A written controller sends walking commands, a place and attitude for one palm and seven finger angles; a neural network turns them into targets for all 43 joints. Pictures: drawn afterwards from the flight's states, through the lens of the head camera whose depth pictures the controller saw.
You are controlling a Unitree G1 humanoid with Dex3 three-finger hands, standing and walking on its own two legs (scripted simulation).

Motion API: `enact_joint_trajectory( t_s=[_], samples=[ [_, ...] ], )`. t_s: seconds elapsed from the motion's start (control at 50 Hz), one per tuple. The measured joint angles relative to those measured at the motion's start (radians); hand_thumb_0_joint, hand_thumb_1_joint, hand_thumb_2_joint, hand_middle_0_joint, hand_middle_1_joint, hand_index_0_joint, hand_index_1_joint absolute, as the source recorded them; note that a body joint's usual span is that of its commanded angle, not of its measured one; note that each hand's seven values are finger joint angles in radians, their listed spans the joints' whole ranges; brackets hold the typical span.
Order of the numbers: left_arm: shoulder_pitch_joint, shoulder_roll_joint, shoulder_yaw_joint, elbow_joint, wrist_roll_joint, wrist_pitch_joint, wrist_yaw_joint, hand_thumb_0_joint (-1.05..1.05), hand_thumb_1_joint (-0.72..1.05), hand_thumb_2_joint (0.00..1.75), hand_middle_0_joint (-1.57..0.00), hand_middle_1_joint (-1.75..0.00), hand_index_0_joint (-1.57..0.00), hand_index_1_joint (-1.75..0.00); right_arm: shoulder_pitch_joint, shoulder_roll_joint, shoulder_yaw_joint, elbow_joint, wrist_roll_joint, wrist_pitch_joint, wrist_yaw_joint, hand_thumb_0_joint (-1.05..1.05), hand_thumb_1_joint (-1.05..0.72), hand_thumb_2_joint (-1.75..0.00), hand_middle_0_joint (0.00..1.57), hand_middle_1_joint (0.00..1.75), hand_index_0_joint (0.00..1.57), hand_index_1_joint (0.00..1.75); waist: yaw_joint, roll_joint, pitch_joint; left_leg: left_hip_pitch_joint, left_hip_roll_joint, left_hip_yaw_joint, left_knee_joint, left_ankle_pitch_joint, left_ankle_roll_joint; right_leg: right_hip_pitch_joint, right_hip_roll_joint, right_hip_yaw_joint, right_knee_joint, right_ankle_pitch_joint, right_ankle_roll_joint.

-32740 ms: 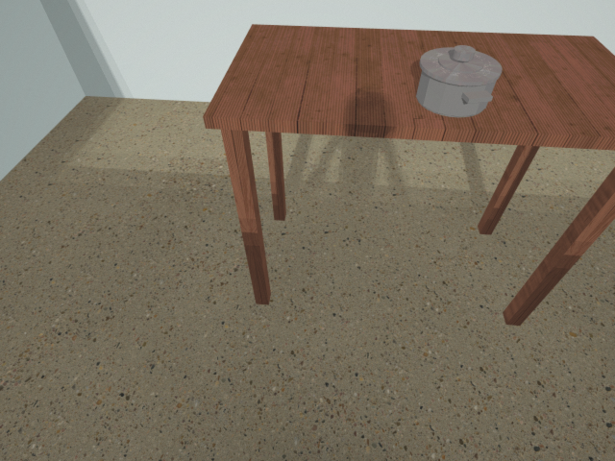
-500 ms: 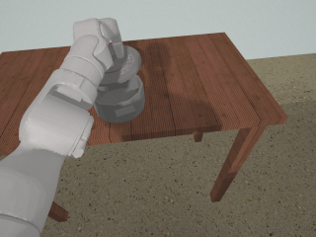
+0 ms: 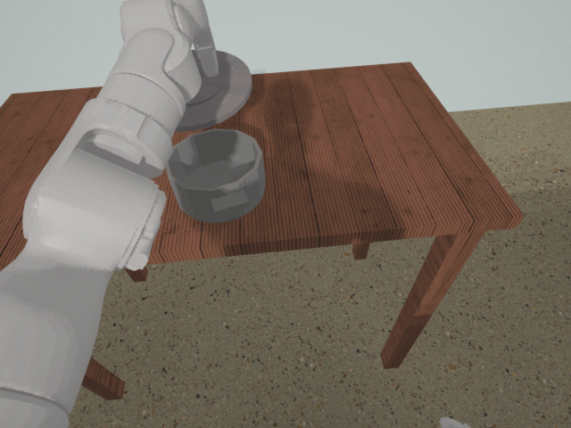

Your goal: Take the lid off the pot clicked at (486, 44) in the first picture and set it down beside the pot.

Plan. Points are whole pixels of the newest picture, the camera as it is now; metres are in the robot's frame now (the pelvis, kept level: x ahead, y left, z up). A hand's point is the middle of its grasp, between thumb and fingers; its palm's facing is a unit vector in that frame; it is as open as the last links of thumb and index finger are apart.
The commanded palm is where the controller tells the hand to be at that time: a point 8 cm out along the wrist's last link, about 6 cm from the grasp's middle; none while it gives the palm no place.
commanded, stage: lift the lid straight up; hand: left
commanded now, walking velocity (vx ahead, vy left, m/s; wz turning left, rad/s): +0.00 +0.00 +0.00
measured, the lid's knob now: (186, 70) +0.52 +0.11 +0.26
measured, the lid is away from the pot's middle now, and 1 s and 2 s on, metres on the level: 0.02 0.08 0.20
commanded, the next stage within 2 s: move the lid sideways beside the pot in 0.36 s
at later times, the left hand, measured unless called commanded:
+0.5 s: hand (174, 60) +0.49 +0.11 +0.29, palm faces -0.21 -0.13 -0.97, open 6.8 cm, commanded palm +0.48 +0.12 +0.36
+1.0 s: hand (124, 68) +0.47 +0.17 +0.29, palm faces -0.19 -0.09 -0.98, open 6.8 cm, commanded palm +0.46 +0.17 +0.36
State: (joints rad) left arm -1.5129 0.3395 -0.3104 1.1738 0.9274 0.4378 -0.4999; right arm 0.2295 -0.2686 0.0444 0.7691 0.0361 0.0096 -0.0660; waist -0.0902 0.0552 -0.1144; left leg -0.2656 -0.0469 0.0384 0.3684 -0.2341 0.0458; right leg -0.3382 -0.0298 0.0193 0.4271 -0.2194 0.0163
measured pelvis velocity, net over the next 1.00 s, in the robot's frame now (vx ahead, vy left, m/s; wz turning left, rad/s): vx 0.00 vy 0.00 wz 0.01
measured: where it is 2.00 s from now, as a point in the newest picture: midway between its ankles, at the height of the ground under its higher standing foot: outside the picture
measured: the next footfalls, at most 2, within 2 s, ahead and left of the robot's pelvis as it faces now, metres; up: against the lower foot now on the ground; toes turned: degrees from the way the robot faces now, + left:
none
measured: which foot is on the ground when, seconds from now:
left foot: down 0.00-1.00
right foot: down 0.00-1.00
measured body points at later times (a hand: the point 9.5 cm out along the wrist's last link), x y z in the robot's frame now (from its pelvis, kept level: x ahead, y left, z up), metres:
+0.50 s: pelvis +0.00 +0.00 +0.00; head +0.03 -0.02 +0.45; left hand +0.50 +0.12 +0.34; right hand +0.08 -0.26 -0.13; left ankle -0.04 +0.09 -0.74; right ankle -0.01 -0.13 -0.74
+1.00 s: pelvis +0.00 +0.00 +0.00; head +0.01 -0.02 +0.45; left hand +0.48 +0.17 +0.34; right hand +0.11 -0.25 -0.12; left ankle -0.04 +0.09 -0.74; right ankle -0.01 -0.13 -0.74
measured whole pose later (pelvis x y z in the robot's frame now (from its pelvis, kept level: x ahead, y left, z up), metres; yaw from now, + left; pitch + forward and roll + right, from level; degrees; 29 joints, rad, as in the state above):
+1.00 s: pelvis +0.00 +0.00 +0.00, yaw +1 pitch +7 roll +0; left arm -1.46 0.48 -0.31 1.07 0.98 0.40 -0.55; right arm 0.20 -0.26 0.05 0.72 0.06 0.07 -0.06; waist -0.08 0.04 -0.11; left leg -0.28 -0.05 0.03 0.40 -0.25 0.05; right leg -0.34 -0.03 0.01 0.43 -0.22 0.02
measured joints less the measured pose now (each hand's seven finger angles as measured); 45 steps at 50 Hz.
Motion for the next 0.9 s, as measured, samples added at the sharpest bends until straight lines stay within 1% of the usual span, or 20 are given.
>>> enact_joint_trajectory(
  t_s=[0.16, 0.24, 0.34, 0.48, 0.52, 0.56, 0.6, 0.72, 0.76, 0.9],
  samples=[
    [-0.027, 0.010, 0.017, 0.001, 0.010, 0.012, -0.004, 0.04, 0.34, 0.79, -0.53, -0.99, -0.68, -1.01, 0.000, 0.002, 0.004, 0.000, 0.000, -0.002, -0.002, 0.01, -0.90, -0.90, 0.20, 0.29, 0.21, 0.30, 0.000, 0.006, -0.003, 0.000, -0.001, 0.002, -0.003, 0.000, 0.001, -0.002, 0.000, 0.002, -0.002, 0.000, 0.001],
    [-0.053, 0.017, 0.030, 0.035, 0.018, 0.025, -0.001, 0.04, 0.34, 0.79, -0.53, -0.99, -0.68, -1.01, -0.003, 0.001, 0.010, 0.001, 0.001, 0.007, -0.003, 0.01, -0.90, -0.90, 0.20, 0.29, 0.21, 0.30, -0.006, 0.007, -0.004, -0.004, 0.000, 0.002, -0.002, -0.001, 0.001, -0.005, 0.001, 0.003, -0.003, 0.001, 0.001],
    [-0.066, 0.030, 0.026, 0.055, 0.024, 0.043, -0.002, 0.04, 0.34, 0.79, -0.53, -0.99, -0.68, -1.01, -0.001, -0.003, 0.010, -0.002, 0.003, 0.017, -0.005, 0.01, -0.90, -0.90, 0.20, 0.30, 0.21, 0.30, -0.012, 0.003, -0.001, -0.016, 0.002, 0.002, -0.003, 0.002, 0.001, -0.014, 0.002, 0.002, -0.008, 0.006, 0.001],
    [-0.048, 0.032, 0.009, 0.017, 0.018, 0.029, -0.006, 0.05, 0.34, 0.79, -0.53, -0.99, -0.68, -1.01, 0.014, -0.006, -0.001, 0.002, 0.004, 0.001, -0.008, 0.01, -0.90, -0.90, 0.20, 0.29, 0.21, 0.30, -0.010, -0.002, -0.002, -0.025, 0.001, -0.001, -0.001, 0.000, 0.002, -0.020, 0.001, -0.001, -0.011, 0.005, 0.003],
    [-0.029, 0.036, 0.013, -0.018, 0.033, 0.007, -0.013, 0.04, 0.34, 0.79, -0.53, -0.99, -0.68, -1.01, 0.018, -0.006, -0.004, -0.001, 0.000, 0.000, -0.005, 0.01, -0.90, -0.90, 0.20, 0.29, 0.21, 0.30, -0.008, -0.002, -0.007, -0.026, 0.001, -0.001, 0.001, -0.002, 0.002, -0.020, 0.001, -0.001, -0.010, 0.003, 0.003],
    [-0.013, 0.041, 0.013, -0.040, 0.051, -0.012, -0.012, 0.04, 0.34, 0.79, -0.53, -0.99, -0.69, -1.01, 0.017, -0.004, -0.006, -0.004, 0.000, 0.007, -0.001, 0.01, -0.90, -0.90, 0.20, 0.29, 0.20, 0.30, -0.008, -0.001, -0.012, -0.025, 0.001, 0.001, 0.005, -0.007, 0.002, -0.021, 0.001, 0.001, -0.006, -0.001, 0.003],
    [0.000, 0.047, 0.023, -0.053, 0.056, -0.020, -0.015, 0.05, 0.34, 0.79, -0.53, -0.99, -0.68, -1.01, 0.014, -0.003, -0.007, -0.009, 0.000, 0.016, 0.004, 0.01, -0.90, -0.90, 0.20, 0.29, 0.20, 0.30, -0.008, 0.001, -0.014, -0.022, 0.002, 0.003, 0.008, -0.011, 0.002, -0.018, 0.002, 0.003, -0.003, -0.004, 0.003],
    [0.031, 0.071, 0.035, -0.083, 0.051, -0.021, -0.032, 0.05, 0.34, 0.78, -0.53, -0.99, -0.69, -1.01, 0.001, 0.000, -0.004, -0.028, 0.005, 0.041, 0.010, 0.01, -0.90, -0.90, 0.20, 0.29, 0.20, 0.30, -0.002, 0.007, -0.012, -0.011, 0.001, 0.006, 0.013, -0.015, 0.003, -0.009, 0.002, 0.006, 0.003, -0.008, 0.004],
    [0.038, 0.078, 0.032, -0.089, 0.055, -0.022, -0.035, 0.05, 0.34, 0.79, -0.53, -0.99, -0.69, -1.02, -0.004, 0.002, -0.003, -0.033, 0.007, 0.046, 0.010, 0.01, -0.90, -0.90, 0.20, 0.29, 0.20, 0.30, 0.003, 0.008, -0.011, -0.010, 0.000, 0.004, 0.016, -0.015, 0.004, -0.007, 0.001, 0.005, 0.006, -0.009, 0.005],
    [0.062, 0.115, 0.020, -0.120, 0.048, -0.034, -0.050, 0.05, 0.34, 0.79, -0.53, -0.99, -0.69, -1.02, -0.018, 0.006, -0.001, -0.046, 0.012, 0.056, 0.006, 0.01, -0.90, -0.90, 0.20, 0.29, 0.21, 0.30, 0.013, 0.000, -0.004, -0.011, 0.000, -0.005, 0.025, -0.014, 0.003, -0.001, 0.000, -0.005, 0.008, -0.008, 0.003]
  ],
)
